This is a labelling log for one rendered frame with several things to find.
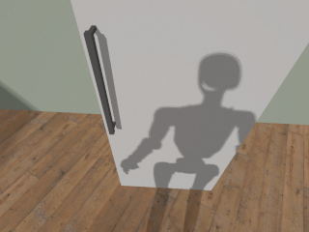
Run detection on fridge door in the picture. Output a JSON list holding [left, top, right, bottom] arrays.
[[70, 0, 309, 190]]

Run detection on handle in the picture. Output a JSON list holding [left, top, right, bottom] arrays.
[[83, 25, 116, 135]]

